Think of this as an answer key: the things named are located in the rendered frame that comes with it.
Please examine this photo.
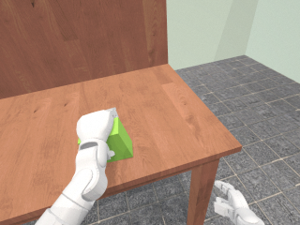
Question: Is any right robot forearm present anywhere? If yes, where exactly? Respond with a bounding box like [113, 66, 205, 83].
[234, 207, 264, 225]

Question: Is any table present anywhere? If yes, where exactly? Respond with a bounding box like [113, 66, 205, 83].
[0, 0, 243, 225]

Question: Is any robot right hand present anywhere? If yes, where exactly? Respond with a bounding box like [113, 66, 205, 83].
[214, 180, 249, 224]

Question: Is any robot left hand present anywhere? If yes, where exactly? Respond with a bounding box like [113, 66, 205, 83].
[76, 107, 119, 160]

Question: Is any left robot forearm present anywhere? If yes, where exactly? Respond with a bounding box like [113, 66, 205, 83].
[35, 138, 108, 225]

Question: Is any sponge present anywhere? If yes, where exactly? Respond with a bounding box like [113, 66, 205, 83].
[78, 117, 133, 163]

